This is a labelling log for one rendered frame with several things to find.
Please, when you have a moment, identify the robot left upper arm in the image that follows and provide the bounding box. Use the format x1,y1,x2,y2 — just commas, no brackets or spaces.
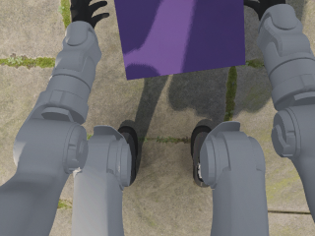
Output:
0,118,89,236

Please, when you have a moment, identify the robot right forearm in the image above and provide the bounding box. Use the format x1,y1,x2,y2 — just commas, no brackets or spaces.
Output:
256,4,315,111

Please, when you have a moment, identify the right robot thigh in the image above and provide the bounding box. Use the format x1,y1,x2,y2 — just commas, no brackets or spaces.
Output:
201,131,270,236

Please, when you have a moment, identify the robot right upper arm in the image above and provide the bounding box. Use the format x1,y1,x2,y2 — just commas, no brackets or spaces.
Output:
271,104,315,223

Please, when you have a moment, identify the carton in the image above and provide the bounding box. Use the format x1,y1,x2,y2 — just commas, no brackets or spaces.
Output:
114,0,246,81

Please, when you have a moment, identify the left robot foot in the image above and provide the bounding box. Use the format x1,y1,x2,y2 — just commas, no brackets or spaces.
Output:
118,126,138,187

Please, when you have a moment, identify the robot right hand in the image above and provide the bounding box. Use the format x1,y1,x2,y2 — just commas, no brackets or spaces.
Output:
243,0,285,21

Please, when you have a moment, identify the robot left forearm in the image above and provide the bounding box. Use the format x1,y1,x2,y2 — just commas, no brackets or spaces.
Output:
13,21,102,164

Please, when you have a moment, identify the robot left hand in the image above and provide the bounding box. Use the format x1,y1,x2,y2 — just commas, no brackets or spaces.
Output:
70,0,110,29

